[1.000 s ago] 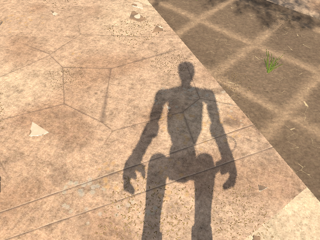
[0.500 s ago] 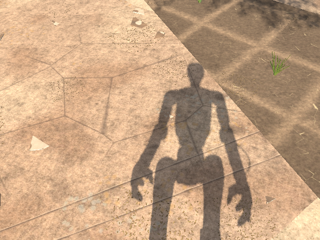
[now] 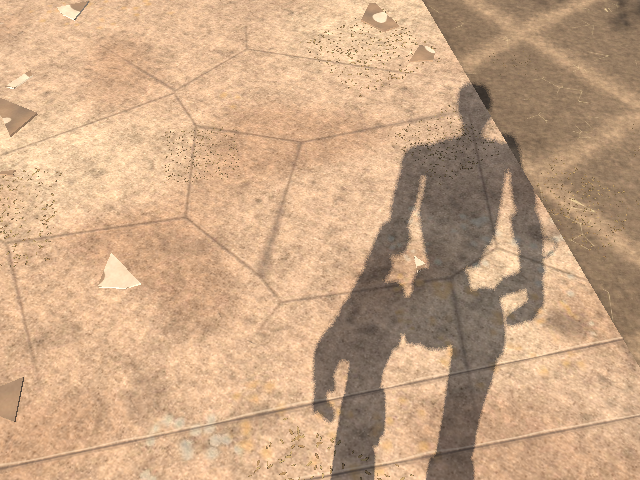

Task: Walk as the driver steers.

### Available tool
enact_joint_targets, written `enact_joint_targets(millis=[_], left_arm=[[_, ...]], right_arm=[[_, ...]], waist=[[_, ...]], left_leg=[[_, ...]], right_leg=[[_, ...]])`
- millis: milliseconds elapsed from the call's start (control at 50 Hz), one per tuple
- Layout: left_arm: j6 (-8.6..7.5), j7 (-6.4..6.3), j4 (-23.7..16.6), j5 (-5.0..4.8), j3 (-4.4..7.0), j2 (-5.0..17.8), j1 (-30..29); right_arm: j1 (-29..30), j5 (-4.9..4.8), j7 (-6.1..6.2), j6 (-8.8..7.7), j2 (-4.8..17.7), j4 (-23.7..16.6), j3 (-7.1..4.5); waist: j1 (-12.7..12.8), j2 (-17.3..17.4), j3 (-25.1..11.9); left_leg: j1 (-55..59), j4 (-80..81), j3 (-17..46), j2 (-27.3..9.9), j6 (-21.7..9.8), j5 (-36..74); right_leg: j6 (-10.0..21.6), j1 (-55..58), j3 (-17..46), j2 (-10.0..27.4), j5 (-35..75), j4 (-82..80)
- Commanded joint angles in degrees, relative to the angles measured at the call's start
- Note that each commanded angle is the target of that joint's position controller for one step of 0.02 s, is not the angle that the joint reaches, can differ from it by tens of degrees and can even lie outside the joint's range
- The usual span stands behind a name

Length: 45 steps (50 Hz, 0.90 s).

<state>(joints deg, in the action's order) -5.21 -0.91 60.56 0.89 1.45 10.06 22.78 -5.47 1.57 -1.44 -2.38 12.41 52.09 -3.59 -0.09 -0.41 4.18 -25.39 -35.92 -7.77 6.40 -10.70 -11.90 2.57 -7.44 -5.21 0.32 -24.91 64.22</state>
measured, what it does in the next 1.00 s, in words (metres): walks ahead, turning left: right foot, then left foot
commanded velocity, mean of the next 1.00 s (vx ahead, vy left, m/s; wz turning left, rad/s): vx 0.41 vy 0.00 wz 0.58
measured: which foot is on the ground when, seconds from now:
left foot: down 0.00-0.50, up 0.52-0.96, down 0.98-1.00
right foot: up 0.00-0.48, down 0.50-0.98, up 1.00-1.00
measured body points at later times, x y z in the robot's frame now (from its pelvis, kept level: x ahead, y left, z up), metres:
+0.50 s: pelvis +0.29 -0.02 +0.01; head +0.33 +0.00 +0.46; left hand +0.48 +0.25 -0.07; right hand +0.29 -0.30 -0.11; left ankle +0.09 +0.03 -0.71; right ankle +0.45 -0.08 -0.71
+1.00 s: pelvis +0.49 +0.07 +0.01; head +0.52 +0.10 +0.45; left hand +0.36 +0.31 -0.13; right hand +0.78 -0.02 -0.08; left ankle +0.53 +0.18 -0.72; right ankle +0.45 -0.08 -0.69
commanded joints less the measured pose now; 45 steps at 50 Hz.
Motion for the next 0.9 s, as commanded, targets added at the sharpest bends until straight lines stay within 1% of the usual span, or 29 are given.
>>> enact_joint_targets(millis=[20, 40, 60, 80, 120, 160, 200, 260, 300, 360, 400, 420, 440, 460, 480, 500, 520, 540, 560, 580, 600, 620, 660, 700, 740, 760, 820, 860, 900], left_arm=[[-2.61, 0.96, -9.3, -0.23, 1.75, 8.9, -6.5], [-2.3, 0.72, -9.1, 0.08, 1.83, 8.2, -6.4], [-1.18, 0.69, -9.5, 1.02, 1.73, 7.5, -5.6], [0.04, 0.8, -9.6, 1.63, 1.59, 6.5, -5.0], [1.71, 1.07, -10.7, 2.07, 1.45, 5.7, -5.9], [2.47, 1.32, -13.0, 2.15, 1.48, 6.1, -11.0], [2.78, 1.51, -15.4, 1.89, 1.57, 6.9, -16.9], [2.89, 1.92, -18.0, 1.62, 1.4, 7.2, -22.9], [2.81, 2.17, -19.5, 1.46, 1.13, 7.3, -26.3], [2.37, 2.45, -22.1, 1.13, 0.48, 7.3, -31.5], [1.8, 2.5, -23.6, 0.76, 0.24, 7.7, -32.8], [1.49, 2.43, -23.8, 0.61, 0.29, 8.3, -31.5], [1.19, 2.19, -23.2, 0.43, 0.54, 9.2, -27.9], [0.87, 1.65, -21.5, 0.3, 1.18, 10.7, -22.0], [0.24, 0.95, -19.3, 0.26, 1.96, 12.6, -13.6], [-0.36, -0.13, -18.5, 1.4, 2.9, 15.8, -4.7], [0.07, -0.57, -18.9, 3.13, 4.14, 21.0, -1.4], [1.08, -0.14, -18.9, 1.86, 4.2, 18.5, -3.8], [1.31, 0.02, -19.7, 1.38, 3.05, 13.0, -8.3], [1.2, 0.26, -19.6, 1.27, 2.18, 9.5, -11.0], [0.99, 0.26, -19.1, 1.44, 1.85, 8.7, -11.1], [0.63, 0.17, -18.0, 1.17, 1.75, 8.5, -10.2], [-0.57, 0.67, -16.7, 0.51, 1.94, 8.8, -8.2], [-1.46, 0.86, -16.1, 0.04, 2.14, 9.4, -7.5], [-1.43, 0.8, -15.6, -0.1, 2.28, 9.8, -6.8], [-1.16, 0.74, -15.5, -0.08, 2.29, 9.9, -6.9], [-0.34, 0.52, -15.6, -0.25, 2.5, 10.8, -7.7], [0.09, 0.27, -15.4, -0.43, 2.96, 12.1, -6.5], [0.87, -0.08, -15.3, -0.63, 3.47, 13.4, -5.4]], right_arm=[[-10.9, -0.95, 0.88, 0.6, 9.1, 1.0, -2.66], [-9.1, -0.76, 1.0, 0.13, 7.3, 0.8, -2.16], [-8.7, -0.97, 1.33, -0.37, 6.2, 0.8, -1.67], [-8.9, -1.12, 1.43, -0.98, 6.1, 0.9, -1.43], [-11.1, -1.52, 1.52, -1.96, 7.7, 1.2, -1.65], [-13.5, -1.66, 1.56, -2.04, 8.9, 1.2, -1.89], [-16.6, -1.69, 1.47, -1.73, 8.8, 1.1, -1.87], [-20.8, -1.56, 1.58, -1.27, 8.9, 1.0, -1.9], [-22.7, -1.36, 1.85, -1.07, 9.1, 0.8, -1.9], [-25.0, -0.81, 2.3, -0.86, 9.3, 0.5, -1.88], [-25.1, -0.41, 2.61, -0.83, 9.9, 0.0, -2.03], [-24.1, -0.38, 2.85, -0.88, 10.4, -0.5, -2.17], [-21.6, -0.42, 2.95, -0.98, 11.1, -1.3, -2.32], [-19.6, -0.44, 2.73, -1.25, 12.0, -1.9, -2.51], [-18.2, -0.85, 2.08, -1.75, 12.5, -2.3, -2.59], [-17.9, -1.6, 1.38, -2.4, 10.3, -3.8, -2.05], [-24.3, -3.94, 1.55, -2.27, 3.3, -5.5, -0.7], [-25.0, -1.99, 2.1, -1.57, 8.8, -5.3, -1.25], [-21.3, -0.87, 2.03, -0.87, 9.7, -4.7, -1.59], [-18.0, -0.49, 1.46, -0.64, 8.8, -5.1, -1.37], [-16.7, -0.2, 0.88, -0.22, 7.9, -5.5, -1.37], [-16.5, 0.47, 0.21, 0.52, 7.5, -5.8, -1.37], [-16.0, 0.55, -0.64, 1.68, 6.4, -6.6, -1.15], [-12.9, 0.52, -1.04, 2.32, 5.9, -8.1, -1.03], [-9.6, 0.61, -1.25, 2.45, 5.4, -9.8, -0.72], [-7.9, 0.47, -1.43, 2.4, 5.0, -10.7, -0.43], [-3.3, 0.02, -2.33, 2.11, 3.5, -12.5, 0.64], [-1.1, 0.3, -2.58, 2.14, 4.0, -13.6, 0.67], [-0.6, 0.89, -2.5, 2.18, 5.4, -14.5, 0.27]], waist=[[-3.5, -1.1, -5.3], [-0.9, -4.1, -2.7], [0.9, -4.0, -2.4], [1.8, -3.3, -2.8], [2.3, -1.5, -2.7], [1.1, 0.2, -1.5], [-1.2, 1.6, -0.7], [-3.9, 2.9, -1.6], [-5.1, 3.5, -1.7], [-6.6, 4.5, -1.2], [-6.5, 5.2, -1.1], [-5.3, 5.6, -1.4], [-3.1, 6.0, -2.2], [-0.4, 6.1, -4.8], [3.7, 4.1, -9.3], [7.2, 1.0, -16.5], [4.3, -12.7, -25.3], [2.6, -11.4, -25.0], [1.4, -4.1, -14.5], [1.1, -0.3, -8.6], [0.3, -1.8, -5.9], [-0.5, -4.2, -4.4], [-1.2, -5.4, -4.4], [-1.7, -4.8, -3.2], [-1.8, -4.8, -3.1], [-1.6, -5.5, -3.1], [-0.8, -6.9, -3.5], [0.1, -6.8, -4.0], [0.4, -6.7, -4.6]], left_leg=[[28.5, 23.9, 39.5, -23.1, -11.7, -5.0], [21.9, 24.2, 34.3, -20.4, -9.5, 3.3], [17.2, 24.3, 30.3, -18.1, -8.4, 9.3], [14.9, 24.3, 27.4, -16.4, -7.7, 13.0], [12.9, 24.4, 24.0, -14.1, -7.1, 17.1], [12.9, 25.2, 23.2, -12.6, -5.8, 17.3], [15.2, 25.3, 23.8, -12.0, -3.6, 18.2], [20.9, 23.4, 24.7, -11.6, -1.1, 22.1], [24.3, 22.1, 25.6, -11.6, -0.9, 24.3], [28.6, 19.7, 27.2, -12.1, -1.6, 28.4], [30.3, 17.7, 28.7, -13.0, -1.7, 31.4], [29.7, 16.6, 29.2, -13.3, -0.9, 32.7], [27.3, 14.5, 28.8, -12.8, 0.4, 36.1], [24.8, 9.8, 28.3, -11.7, 1.8, 42.3], [22.1, 0.5, 26.6, -9.2, 3.2, 43.6], [14.3, -12.8, 24.8, -6.3, 4.1, 30.5], [-3.1, -31.1, 17.2, 2.1, 6.3, -13.4], [-9.0, -38.4, 15.6, -0.6, 5.7, -18.7], [-10.7, -39.2, 14.9, -3.9, 6.0, -12.7], [-10.0, -36.6, 14.0, -5.8, 6.4, -8.6], [-8.9, -34.5, 13.5, -7.3, 6.6, -7.3], [-7.5, -33.1, 13.1, -8.3, 7.0, -6.9], [-6.9, -32.3, 12.2, -8.8, 7.2, -5.9], [-9.6, -30.9, 11.4, -8.9, 8.0, -4.5], [-11.3, -26.4, 9.9, -9.0, 8.9, -1.7], [-10.8, -22.9, 8.8, -8.8, 9.2, 0.6], [-3.8, -9.7, 5.2, -8.1, 8.8, 8.9], [-0.9, -4.3, 3.7, -7.3, 8.2, 9.7], [0.4, -1.2, 3.0, -6.5, 7.1, 5.7]], right_leg=[[1.0, -34.6, 8.4, 3.0, 8.0, 16.1], [0.3, -30.6, 8.4, 4.5, 9.1, 11.9], [-0.8, -26.5, 8.6, 5.2, 8.7, 8.9], [-1.7, -24.2, 8.6, 5.6, 8.1, 6.3], [-3.3, -24.1, 7.2, 5.9, 8.4, 1.5], [-4.7, -27.2, 5.9, 6.1, 12.9, -3.8], [-5.5, -30.8, 5.3, 5.9, 18.0, -9.4], [-5.6, -33.8, 5.3, 4.6, 23.3, -15.6], [-5.5, -35.0, 5.4, 3.5, 24.3, -18.9], [-4.8, -35.4, 5.1, 1.6, 23.1, -24.3], [-3.8, -33.0, 5.2, 0.4, 21.9, -28.3], [-3.1, -29.4, 5.8, 0.0, 21.3, -30.9], [-2.1, -22.5, 5.7, -1.0, 19.6, -33.7], [-1.0, -13.1, 5.2, -2.8, 17.6, -35.1], [0.4, -1.6, 5.3, -2.5, 19.8, -38.4], [2.7, 12.8, 13.8, 6.6, 12.9, -39.1], [8.9, 29.4, 38.3, 25.1, 11.9, -40.5], [11.5, 25.0, 50.3, 26.2, 5.7, -45.2], [10.1, 15.4, 41.2, 23.3, 2.5, -47.0], [8.7, 8.2, 32.3, 19.9, 6.2, -48.6], [7.1, 4.0, 26.0, 17.3, 11.0, -50.1], [6.3, 0.7, 21.3, 15.5, 14.6, -51.5], [6.2, -0.9, 16.2, 14.7, 21.7, -52.7], [7.2, -0.6, 11.2, 15.6, 37.4, -52.6], [7.2, 0.2, 5.5, 15.0, 49.3, -51.2], [6.8, -0.1, 2.8, 14.1, 51.4, -50.8], [5.1, -2.4, -3.9, 11.6, 50.5, -49.3], [4.2, -0.7, -4.7, 12.5, 50.5, -47.2], [3.6, 2.6, -4.7, 14.2, 52.0, -43.3]])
